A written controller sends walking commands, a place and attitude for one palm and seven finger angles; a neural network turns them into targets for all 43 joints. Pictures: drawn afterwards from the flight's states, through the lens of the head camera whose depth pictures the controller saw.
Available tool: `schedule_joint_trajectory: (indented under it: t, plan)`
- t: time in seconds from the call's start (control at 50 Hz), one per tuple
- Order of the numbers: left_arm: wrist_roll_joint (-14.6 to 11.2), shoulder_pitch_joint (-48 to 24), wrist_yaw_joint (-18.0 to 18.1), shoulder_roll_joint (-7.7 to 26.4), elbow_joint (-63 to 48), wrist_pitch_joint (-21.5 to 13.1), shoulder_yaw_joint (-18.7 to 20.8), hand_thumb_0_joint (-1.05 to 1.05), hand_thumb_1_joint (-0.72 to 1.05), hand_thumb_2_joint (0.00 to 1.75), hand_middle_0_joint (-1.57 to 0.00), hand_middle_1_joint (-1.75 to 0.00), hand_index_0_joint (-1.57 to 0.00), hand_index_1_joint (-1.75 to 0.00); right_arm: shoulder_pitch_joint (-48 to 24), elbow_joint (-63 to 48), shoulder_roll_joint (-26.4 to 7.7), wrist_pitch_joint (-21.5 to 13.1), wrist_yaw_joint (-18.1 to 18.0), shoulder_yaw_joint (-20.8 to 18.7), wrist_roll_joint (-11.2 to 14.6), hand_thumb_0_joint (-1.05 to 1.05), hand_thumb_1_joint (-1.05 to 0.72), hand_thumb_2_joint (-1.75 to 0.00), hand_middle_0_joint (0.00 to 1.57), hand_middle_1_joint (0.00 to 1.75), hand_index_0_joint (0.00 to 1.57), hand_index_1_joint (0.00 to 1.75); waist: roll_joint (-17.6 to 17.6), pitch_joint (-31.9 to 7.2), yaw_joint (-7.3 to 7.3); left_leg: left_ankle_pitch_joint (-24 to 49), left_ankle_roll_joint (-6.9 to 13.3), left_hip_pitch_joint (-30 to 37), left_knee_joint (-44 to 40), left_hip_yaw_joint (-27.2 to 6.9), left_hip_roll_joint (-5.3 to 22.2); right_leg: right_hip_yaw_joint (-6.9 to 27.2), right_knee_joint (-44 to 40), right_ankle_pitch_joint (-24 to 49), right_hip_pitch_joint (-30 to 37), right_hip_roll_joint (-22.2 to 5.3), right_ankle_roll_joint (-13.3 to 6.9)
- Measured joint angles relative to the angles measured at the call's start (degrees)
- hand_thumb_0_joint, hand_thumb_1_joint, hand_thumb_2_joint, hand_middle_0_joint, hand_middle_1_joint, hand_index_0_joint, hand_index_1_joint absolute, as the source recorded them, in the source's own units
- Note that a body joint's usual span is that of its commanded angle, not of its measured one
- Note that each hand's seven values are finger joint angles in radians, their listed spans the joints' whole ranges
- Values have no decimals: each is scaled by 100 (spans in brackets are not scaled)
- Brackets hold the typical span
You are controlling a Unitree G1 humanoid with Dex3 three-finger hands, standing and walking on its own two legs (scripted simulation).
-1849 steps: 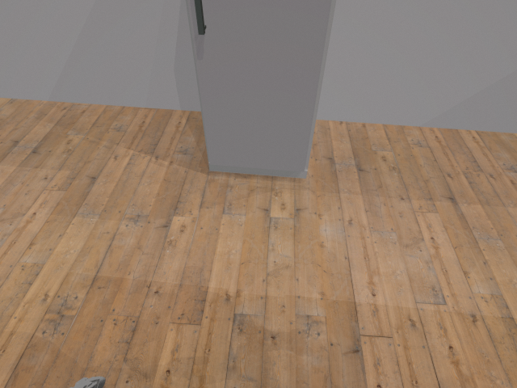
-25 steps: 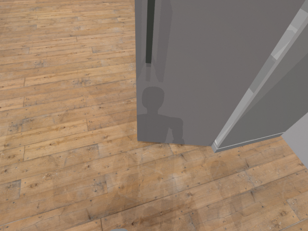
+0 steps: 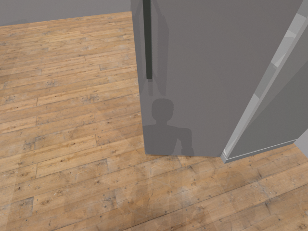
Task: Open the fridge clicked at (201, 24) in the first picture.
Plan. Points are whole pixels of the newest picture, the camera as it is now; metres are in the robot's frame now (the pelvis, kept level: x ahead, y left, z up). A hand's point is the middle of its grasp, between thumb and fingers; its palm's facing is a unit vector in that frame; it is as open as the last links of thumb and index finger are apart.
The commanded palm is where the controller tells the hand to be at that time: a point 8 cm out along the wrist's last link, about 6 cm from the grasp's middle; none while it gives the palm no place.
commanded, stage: let the arm hang, fingers relaxed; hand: left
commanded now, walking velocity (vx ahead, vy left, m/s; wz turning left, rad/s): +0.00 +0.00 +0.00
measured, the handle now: (148, 36) +0.67 +0.06 +0.18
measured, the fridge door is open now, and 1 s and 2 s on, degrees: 71 71 71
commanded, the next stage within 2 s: look to check the result in 0.20 s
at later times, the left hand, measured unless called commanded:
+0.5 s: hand out of the picture +0.09 +0.22 -0.16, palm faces -0.01 -0.95 -0.31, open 7.4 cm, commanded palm none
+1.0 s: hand out of the picture +0.11 +0.20 -0.16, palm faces -0.02 -0.96 -0.29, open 7.4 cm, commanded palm none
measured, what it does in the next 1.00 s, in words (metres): stands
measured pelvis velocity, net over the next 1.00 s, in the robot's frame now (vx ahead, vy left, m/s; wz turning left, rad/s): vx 0.03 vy -0.02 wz -0.02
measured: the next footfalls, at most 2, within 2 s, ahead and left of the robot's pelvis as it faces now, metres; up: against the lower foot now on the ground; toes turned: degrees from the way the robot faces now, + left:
none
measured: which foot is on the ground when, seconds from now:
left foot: down 0.00-1.00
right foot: down 0.00-1.00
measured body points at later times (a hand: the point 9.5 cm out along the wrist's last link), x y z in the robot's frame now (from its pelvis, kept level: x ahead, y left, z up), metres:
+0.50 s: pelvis +0.02 -0.01 +0.00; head +0.04 -0.02 +0.45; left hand +0.10 +0.27 -0.13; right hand +0.09 -0.30 -0.14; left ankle +0.02 +0.11 -0.74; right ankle +0.00 -0.10 -0.74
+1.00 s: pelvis +0.03 -0.02 +0.00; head +0.05 -0.03 +0.45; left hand +0.11 +0.25 -0.14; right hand +0.09 -0.29 -0.14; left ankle +0.02 +0.11 -0.74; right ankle +0.00 -0.10 -0.74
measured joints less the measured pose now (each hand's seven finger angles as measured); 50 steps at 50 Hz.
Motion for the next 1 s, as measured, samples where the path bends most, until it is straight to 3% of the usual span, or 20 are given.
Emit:
schedule_joint_trajectory:
  t: [0.4, 1.0]
  plan:
    - [-19, -15, -27, 182, 82, -29, -23, 0, 90, 90, -21, -29, -20, -30, -105, 113, -392, -4, -22, 37, 21, 0, -91, -90, 20, 30, 20, 30, -124, 58, -28, 8, -113, 388, -376, -1, 90, 11, -422, 32, 396, 117, -80]
    - [-37, 36, 19, 43, 106, -36, -52, 0, 90, 90, -21, -29, -20, -30, 30, 184, -176, 14, -63, 65, 29, 0, -91, -90, 20, 30, 20, 30, -107, 39, -47, -76, -190, 545, -439, 49, 184, 69, -550, 2, 555, 217, -139]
